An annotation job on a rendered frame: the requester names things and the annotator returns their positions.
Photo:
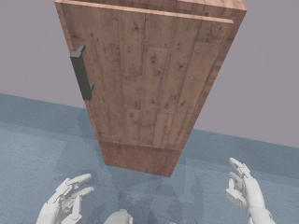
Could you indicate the cupboard door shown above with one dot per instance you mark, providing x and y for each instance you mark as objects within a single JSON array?
[{"x": 149, "y": 68}]

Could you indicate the right robot forearm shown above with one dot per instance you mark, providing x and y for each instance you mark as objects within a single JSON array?
[{"x": 259, "y": 215}]

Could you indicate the handle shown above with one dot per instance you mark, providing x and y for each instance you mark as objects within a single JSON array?
[{"x": 80, "y": 71}]

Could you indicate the right robot hand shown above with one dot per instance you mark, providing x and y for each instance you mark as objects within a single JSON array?
[{"x": 247, "y": 193}]

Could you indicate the left robot thigh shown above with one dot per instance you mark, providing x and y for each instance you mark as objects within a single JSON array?
[{"x": 120, "y": 218}]

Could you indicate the left robot hand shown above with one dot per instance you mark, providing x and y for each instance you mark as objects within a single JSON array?
[{"x": 65, "y": 200}]

